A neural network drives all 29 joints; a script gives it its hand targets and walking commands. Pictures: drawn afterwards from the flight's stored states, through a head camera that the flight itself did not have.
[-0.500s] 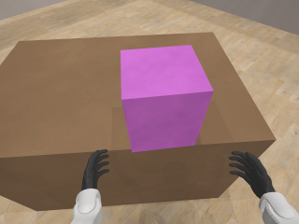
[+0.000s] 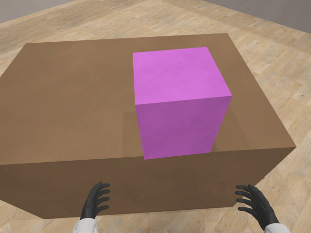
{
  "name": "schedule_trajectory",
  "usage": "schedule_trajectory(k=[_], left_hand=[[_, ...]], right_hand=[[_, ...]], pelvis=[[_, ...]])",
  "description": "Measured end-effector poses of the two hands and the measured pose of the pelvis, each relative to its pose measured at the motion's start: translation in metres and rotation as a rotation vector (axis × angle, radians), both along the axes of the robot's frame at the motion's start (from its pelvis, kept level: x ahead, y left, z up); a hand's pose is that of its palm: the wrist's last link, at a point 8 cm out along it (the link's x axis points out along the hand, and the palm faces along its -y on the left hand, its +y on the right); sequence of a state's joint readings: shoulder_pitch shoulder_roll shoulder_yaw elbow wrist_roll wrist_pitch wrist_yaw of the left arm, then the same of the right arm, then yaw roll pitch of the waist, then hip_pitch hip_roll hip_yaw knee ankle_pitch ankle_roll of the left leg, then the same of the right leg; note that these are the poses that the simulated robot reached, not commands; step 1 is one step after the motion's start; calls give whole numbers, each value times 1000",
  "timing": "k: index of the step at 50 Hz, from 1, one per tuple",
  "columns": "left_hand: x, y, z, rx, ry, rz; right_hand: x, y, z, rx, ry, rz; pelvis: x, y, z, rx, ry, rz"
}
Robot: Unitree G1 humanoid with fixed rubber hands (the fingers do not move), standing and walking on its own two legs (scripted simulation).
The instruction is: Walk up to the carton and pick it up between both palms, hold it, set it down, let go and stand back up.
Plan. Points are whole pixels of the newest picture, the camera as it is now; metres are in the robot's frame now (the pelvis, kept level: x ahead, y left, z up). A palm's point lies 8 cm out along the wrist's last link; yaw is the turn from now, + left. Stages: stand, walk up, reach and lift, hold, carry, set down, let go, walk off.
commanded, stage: set down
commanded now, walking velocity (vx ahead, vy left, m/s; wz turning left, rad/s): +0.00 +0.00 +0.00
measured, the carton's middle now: (173, 106) +0.44 +0.00 +0.06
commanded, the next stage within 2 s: let go in 0.36 s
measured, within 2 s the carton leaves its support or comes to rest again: neither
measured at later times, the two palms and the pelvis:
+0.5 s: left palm (82, 225) +0.15 +0.24 -0.09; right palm (254, 228) +0.16 -0.21 -0.09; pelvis +0.01 +0.01 +0.00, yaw +1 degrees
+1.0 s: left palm (87, 230) +0.14 +0.22 -0.09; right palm out of the picture +0.14 -0.23 -0.09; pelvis -0.01 -0.01 -0.01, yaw +1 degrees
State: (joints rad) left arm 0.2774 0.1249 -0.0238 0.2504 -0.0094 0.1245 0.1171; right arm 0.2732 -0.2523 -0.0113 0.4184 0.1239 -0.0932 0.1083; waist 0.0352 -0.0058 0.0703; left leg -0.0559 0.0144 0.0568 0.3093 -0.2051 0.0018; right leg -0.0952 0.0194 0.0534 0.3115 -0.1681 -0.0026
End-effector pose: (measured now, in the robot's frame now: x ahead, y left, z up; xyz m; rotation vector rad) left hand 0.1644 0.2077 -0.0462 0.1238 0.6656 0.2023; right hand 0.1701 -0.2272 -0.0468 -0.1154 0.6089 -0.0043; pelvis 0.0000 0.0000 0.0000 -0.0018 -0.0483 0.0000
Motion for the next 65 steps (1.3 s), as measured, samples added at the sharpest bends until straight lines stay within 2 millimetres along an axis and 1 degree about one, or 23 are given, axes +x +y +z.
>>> schedule_trajectory(k=[9, 14, 22, 26, 33, 38, 43, 48, 50, 52, 59, 62, 65], left_hand=[[-3, 12, -14, 1, 61, -10], [-7, 19, -25, -4, 117, -20], [-15, 27, -38, 3, 185, -32], [-16, 29, -41, 3, 204, -46], [-8, 30, -36, 14, 167, -65], [-5, 24, -32, 9, 152, -79], [-9, 16, -32, -4, 152, -76], [-18, 10, -37, -11, 169, -64], [-27, 12, -41, 4, 163, -65], [-40, 17, -46, 18, 181, -62], [-88, 39, -63, 44, 282, -22], [-103, 44, -67, 44, 311, -16], [-113, 47, -70, 41, 328, -20]], right_hand=[[0, 8, -14, -25, 35, 7], [-1, 11, -22, -47, 70, 0], [-10, 14, -39, -61, 141, -12], [-14, 14, -45, -65, 154, -23], [-16, 12, -45, -69, 120, -32], [-15, 6, -42, -74, 91, -43], [-18, 0, -39, -80, 81, -46], [-22, -3, -39, -84, 95, -40], [-28, -7, -43, -95, 133, -53], [-38, -14, -49, -109, 182, -72], [-87, -37, -61, -158, 318, -129], [-105, -41, -64, -171, 356, -142], [-122, -40, -66, -176, 383, -149]], pelvis=[[2, 5, -1, -3, 4, -1], [4, 6, -1, -5, -1, 2], [7, 7, -2, -9, -4, 9], [7, 6, -3, -10, -4, 11], [5, 4, -3, -10, -9, 12], [1, 1, -3, -8, -20, 12], [-4, -2, -4, -5, -27, 11], [-9, -6, -4, 0, -27, 13], [-10, -7, -6, -4, -5, 17], [-10, -8, -7, -6, 3, 17], [-11, -8, -10, -12, 2, 20], [-15, -6, -11, -12, -2, 20], [-20, -4, -11, -12, -6, 18]])
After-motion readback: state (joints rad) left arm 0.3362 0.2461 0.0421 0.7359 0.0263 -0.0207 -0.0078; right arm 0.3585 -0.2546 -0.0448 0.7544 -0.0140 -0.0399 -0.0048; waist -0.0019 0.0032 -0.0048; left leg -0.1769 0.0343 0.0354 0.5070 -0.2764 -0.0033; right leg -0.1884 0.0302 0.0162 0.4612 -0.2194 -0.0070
